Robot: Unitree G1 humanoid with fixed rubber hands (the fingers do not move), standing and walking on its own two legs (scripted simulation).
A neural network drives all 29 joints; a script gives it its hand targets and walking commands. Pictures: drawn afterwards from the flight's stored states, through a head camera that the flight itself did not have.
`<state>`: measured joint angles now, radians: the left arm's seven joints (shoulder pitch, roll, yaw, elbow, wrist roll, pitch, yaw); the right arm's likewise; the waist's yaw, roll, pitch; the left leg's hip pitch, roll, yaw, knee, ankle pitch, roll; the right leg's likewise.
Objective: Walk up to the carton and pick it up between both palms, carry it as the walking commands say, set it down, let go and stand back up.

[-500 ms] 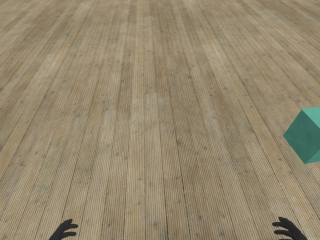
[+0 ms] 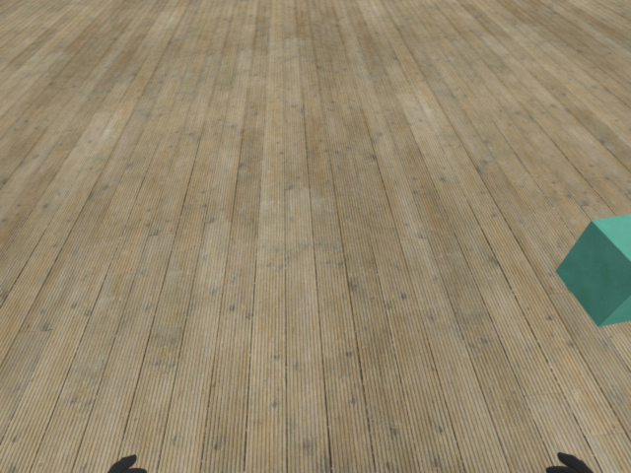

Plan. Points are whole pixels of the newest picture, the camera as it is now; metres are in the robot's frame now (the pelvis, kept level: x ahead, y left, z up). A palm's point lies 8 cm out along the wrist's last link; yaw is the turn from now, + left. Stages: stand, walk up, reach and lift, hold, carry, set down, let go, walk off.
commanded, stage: stand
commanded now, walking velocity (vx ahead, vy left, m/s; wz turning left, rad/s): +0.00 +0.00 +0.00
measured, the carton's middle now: (613, 271) +0.87 -0.99 -0.63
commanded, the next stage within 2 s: walk up in 0.10 s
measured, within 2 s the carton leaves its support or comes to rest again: neither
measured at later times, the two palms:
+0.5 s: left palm (126, 442) +0.19 +0.29 -0.07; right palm out of the picture +0.08 -0.40 -0.07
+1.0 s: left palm (296, 246) +0.51 +0.08 -0.06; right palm out of the picture +0.00 -0.41 -0.06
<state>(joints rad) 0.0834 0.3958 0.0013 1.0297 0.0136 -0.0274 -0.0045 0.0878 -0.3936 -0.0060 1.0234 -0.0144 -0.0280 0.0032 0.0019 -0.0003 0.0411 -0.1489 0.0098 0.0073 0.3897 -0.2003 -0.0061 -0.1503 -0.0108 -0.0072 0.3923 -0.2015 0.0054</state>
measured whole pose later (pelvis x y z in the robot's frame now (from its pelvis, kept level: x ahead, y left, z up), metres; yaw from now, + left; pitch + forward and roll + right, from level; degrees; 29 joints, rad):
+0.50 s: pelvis +0.02 -0.02 -0.01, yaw -14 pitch -2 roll +2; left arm 0.20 0.46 0.11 0.85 0.03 0.03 -0.15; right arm 0.10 -0.52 -0.13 0.87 -0.06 -0.08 0.03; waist 0.02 0.02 0.03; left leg -0.08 0.11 0.25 0.42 -0.30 -0.03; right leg -0.44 -0.12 -0.04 0.77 -0.32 0.00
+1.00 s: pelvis +0.18 -0.09 -0.01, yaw -39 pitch +0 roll +1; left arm 0.22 0.52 0.11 0.70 0.01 -0.03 -0.10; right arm 0.34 -0.54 -0.12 0.70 -0.04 -0.10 0.06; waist -0.08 -0.02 0.01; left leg -0.19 0.06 0.20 0.48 -0.28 0.02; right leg -0.54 -0.06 0.01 0.96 -0.29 0.02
